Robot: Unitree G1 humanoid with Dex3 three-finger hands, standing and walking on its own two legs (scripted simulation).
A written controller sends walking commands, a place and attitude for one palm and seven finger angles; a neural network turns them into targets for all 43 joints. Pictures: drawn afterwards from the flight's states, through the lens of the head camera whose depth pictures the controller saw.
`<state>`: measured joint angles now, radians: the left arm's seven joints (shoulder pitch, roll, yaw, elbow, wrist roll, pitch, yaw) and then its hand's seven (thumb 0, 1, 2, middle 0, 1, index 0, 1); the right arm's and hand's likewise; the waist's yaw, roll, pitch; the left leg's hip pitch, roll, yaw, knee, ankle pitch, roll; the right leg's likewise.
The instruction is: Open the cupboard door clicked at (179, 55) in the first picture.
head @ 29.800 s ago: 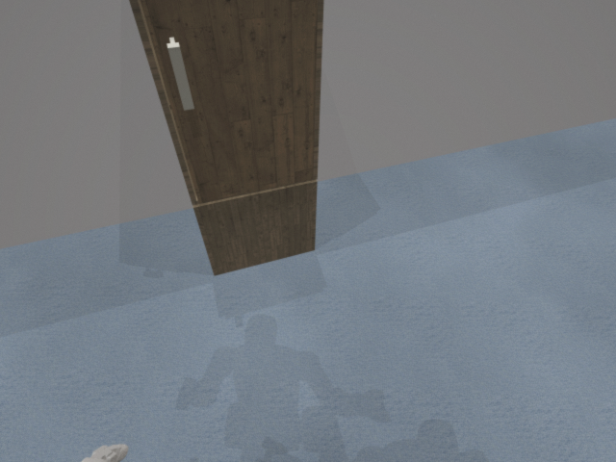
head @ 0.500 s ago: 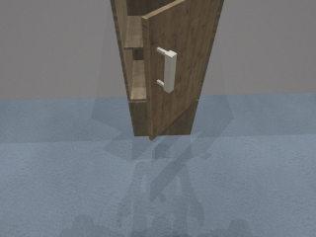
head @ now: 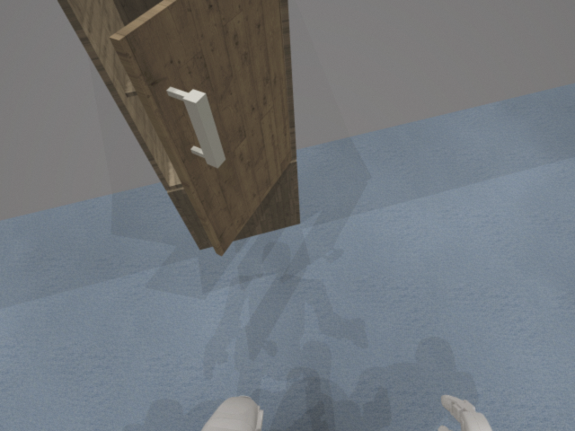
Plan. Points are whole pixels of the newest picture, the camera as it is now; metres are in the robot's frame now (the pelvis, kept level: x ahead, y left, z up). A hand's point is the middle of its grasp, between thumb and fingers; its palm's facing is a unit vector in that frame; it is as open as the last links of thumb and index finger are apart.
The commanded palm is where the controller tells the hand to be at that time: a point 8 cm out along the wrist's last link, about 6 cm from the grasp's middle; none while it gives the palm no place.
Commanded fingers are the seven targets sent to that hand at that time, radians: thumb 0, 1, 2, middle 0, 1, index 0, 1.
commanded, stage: walk to a spot facing it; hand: left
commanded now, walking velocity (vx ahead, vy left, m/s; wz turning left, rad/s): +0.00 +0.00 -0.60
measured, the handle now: (196, 128) +0.55 +0.21 +0.07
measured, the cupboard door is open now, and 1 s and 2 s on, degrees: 45 45 45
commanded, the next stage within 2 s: none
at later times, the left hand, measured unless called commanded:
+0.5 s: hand (159, 394) +0.17 +0.25 -0.17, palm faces -0.23 -0.95 -0.22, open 7.4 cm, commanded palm none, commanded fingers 0.00 0.90 0.90 -0.20 -0.30 -0.20 -0.30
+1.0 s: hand (238, 362) +0.23 +0.13 -0.17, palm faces -0.55 -0.81 -0.19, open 7.4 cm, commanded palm none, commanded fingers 0.00 0.90 0.90 -0.20 -0.30 -0.20 -0.30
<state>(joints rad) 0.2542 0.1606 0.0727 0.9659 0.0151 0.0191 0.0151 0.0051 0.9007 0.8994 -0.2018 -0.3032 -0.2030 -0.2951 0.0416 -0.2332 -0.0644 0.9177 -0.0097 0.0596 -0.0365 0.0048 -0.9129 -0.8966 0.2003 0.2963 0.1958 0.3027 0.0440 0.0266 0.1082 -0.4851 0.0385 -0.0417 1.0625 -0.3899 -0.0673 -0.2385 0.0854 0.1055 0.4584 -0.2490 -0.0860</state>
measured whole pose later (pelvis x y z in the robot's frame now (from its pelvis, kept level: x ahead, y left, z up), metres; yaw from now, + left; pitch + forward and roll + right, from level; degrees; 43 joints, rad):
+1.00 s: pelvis +0.05 +0.02 -0.01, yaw -35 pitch +1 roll +0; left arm 0.17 0.18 0.05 0.90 0.02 0.04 -0.01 0.01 0.90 0.90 -0.20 -0.30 -0.20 -0.30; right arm 0.19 -0.21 -0.05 0.89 -0.01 0.04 -0.01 0.01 -0.91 -0.90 0.20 0.30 0.20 0.30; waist -0.01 -0.01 0.09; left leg -0.41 0.05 0.02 0.83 -0.41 -0.07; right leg -0.27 0.04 0.09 0.51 -0.26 -0.02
